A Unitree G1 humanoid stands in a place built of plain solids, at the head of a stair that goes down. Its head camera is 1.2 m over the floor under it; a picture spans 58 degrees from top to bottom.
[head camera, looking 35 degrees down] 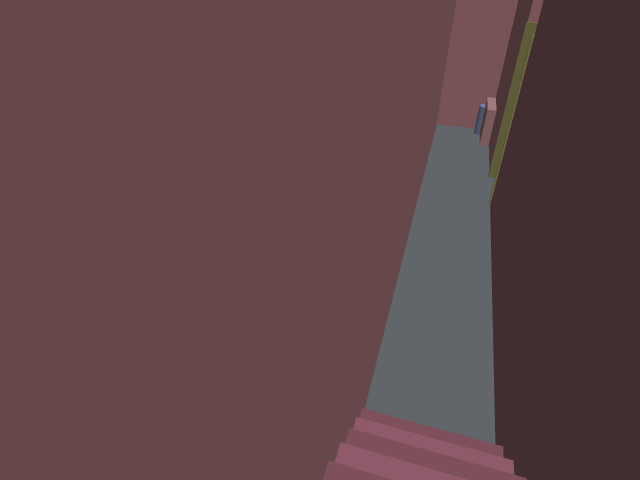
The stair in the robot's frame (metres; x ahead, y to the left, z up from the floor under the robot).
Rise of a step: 0.22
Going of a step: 0.22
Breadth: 0.95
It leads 17 degrees to the right of straight ahead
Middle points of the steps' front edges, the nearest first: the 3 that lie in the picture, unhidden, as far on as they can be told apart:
1.27 -0.62 -1.10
1.48 -0.68 -1.32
1.69 -0.75 -1.54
